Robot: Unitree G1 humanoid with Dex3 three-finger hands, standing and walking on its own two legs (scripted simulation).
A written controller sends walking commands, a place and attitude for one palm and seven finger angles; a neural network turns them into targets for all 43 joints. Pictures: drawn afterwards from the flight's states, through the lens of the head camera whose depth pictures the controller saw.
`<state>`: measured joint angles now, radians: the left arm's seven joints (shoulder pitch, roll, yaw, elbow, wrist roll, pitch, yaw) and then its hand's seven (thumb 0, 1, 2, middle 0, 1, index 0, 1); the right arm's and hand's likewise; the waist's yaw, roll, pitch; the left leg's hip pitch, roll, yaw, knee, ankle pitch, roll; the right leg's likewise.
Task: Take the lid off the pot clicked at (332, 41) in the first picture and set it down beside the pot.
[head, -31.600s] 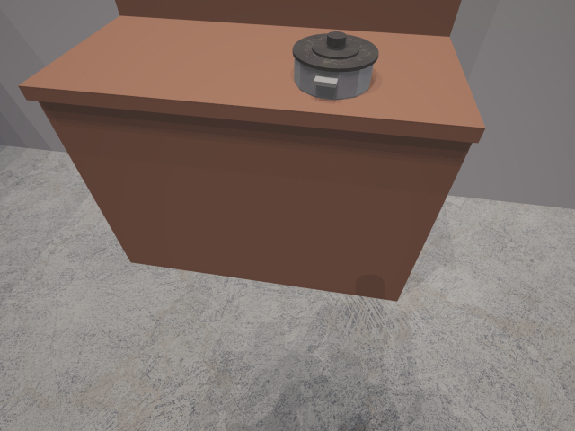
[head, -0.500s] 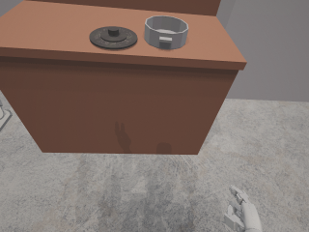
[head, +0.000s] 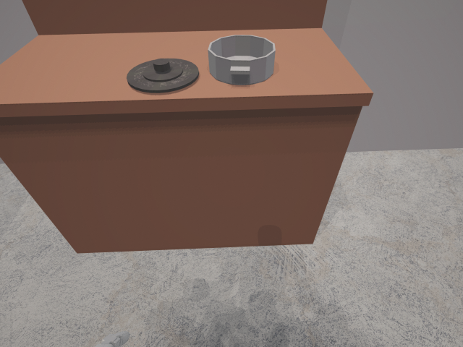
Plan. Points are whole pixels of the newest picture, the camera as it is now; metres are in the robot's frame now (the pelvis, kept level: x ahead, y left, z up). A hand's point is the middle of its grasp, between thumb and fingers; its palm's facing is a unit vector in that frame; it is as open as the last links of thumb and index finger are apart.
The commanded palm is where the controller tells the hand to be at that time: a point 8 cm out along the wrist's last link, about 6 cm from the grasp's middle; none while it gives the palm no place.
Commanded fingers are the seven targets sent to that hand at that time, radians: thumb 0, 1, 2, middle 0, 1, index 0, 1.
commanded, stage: stop stepping back and stand still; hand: left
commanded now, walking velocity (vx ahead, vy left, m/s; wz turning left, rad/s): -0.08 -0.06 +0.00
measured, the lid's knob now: (161, 64) +0.83 +0.17 +0.13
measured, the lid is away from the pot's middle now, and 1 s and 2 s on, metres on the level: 0.24 0.24 0.24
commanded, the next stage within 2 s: let the arm hang, fingers relaxed in 1.08 s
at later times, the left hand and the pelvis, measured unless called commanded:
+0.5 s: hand out of the picture +0.05 +0.17 -0.13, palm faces +0.02 -0.97 -0.23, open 7.3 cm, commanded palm none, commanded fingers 0.00 0.90 0.90 -0.20 -0.30 -0.20 -0.30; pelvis +0.02 -0.01 +0.04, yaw +0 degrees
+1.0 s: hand out of the picture +0.02 +0.17 -0.13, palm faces +0.01 -0.98 -0.21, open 7.3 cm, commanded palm none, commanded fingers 0.00 0.90 0.90 -0.20 -0.30 -0.20 -0.30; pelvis +0.00 -0.01 +0.04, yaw -1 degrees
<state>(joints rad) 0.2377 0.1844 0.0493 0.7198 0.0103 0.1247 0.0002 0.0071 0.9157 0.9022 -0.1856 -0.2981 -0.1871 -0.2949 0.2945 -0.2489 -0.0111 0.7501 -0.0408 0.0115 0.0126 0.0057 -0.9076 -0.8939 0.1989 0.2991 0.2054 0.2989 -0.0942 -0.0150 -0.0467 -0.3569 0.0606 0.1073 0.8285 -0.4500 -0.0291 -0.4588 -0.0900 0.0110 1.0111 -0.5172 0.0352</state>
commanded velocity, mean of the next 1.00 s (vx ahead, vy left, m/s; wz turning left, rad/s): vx -0.01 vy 0.01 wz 0.00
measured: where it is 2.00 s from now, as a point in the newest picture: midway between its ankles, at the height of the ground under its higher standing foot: outside the picture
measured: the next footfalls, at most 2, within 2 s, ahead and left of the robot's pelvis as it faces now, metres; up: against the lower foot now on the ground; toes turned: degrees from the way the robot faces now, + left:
none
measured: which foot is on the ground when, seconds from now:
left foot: down 0.00-1.00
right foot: down 0.00-1.00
